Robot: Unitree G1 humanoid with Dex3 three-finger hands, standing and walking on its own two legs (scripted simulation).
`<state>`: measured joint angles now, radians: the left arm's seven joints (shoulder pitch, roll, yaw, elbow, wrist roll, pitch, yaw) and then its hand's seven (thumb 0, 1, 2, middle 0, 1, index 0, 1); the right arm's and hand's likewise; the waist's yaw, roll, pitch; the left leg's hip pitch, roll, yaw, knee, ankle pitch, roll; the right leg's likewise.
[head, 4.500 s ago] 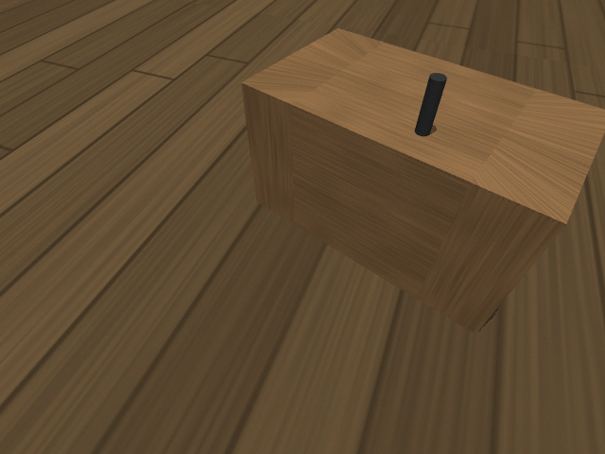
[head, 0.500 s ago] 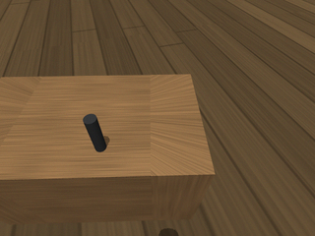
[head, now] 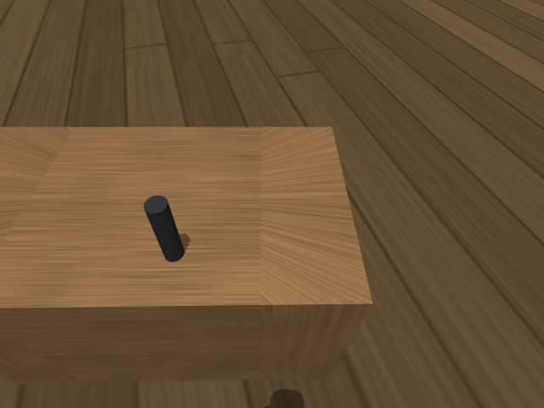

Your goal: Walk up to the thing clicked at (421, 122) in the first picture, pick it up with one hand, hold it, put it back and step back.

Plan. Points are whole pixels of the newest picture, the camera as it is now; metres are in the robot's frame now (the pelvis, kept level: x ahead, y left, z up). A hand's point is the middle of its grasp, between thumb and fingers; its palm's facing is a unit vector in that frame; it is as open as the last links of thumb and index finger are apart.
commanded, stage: stand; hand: left
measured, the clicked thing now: (165, 231) +0.46 +0.24 -0.10
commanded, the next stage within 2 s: go down in 1.70 s
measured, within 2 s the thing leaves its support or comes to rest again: neither
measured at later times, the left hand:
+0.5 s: hand out of the picture +0.07 +0.25 -0.16, palm faces -0.04 -0.94 -0.34, open 7.4 cm
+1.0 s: hand out of the picture +0.06 +0.26 -0.16, palm faces -0.03 -0.94 -0.34, open 7.4 cm
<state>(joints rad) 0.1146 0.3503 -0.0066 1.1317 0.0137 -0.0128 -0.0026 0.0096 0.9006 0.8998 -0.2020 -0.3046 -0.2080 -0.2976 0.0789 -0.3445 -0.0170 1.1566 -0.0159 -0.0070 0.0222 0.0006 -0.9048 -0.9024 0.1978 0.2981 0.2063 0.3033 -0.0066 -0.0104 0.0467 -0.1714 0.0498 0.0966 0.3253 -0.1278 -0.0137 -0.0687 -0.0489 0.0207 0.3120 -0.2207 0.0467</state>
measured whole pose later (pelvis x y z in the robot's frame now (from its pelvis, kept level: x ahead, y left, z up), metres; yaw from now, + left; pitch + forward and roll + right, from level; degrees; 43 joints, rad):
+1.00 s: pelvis +0.00 +0.01 +0.00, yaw +1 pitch -2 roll +0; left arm 0.13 0.36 -0.01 1.11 0.02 -0.01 0.00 0.01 0.90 0.90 -0.20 -0.30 -0.21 -0.30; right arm 0.09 -0.34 -0.01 1.15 -0.01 0.00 0.02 0.00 -0.90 -0.90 0.20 0.30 0.21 0.30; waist -0.01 -0.01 0.04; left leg -0.17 0.04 0.09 0.34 -0.13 -0.01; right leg -0.05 -0.06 0.01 0.30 -0.22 0.05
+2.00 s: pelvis -0.02 +0.00 -0.01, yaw +2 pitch +2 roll -1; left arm -0.01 0.32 0.07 0.94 -0.03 0.03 0.01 0.01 0.64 0.62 -0.08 -0.14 -0.09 -0.14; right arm 0.03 -0.31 -0.07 0.90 0.06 -0.09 -0.03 0.00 -0.61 -0.61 0.09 0.14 0.10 0.15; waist -0.01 0.02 0.08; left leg -0.36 0.05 0.05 0.49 -0.17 -0.01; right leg -0.24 -0.05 -0.02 0.48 -0.28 0.04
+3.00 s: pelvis +0.01 -0.01 -0.02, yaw +3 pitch +6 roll +0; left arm 0.21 0.30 0.30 0.60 0.00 -0.10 0.08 -0.01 -0.58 0.03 -0.09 -0.08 -0.10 -0.06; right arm 0.27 -0.23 -0.08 0.49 0.00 -0.02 -0.04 -0.01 0.48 -0.06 0.05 0.05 0.06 0.05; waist 0.01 -0.01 -0.04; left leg -0.46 0.05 0.03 0.64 -0.28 -0.02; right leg -0.33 -0.05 -0.03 0.62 -0.39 0.04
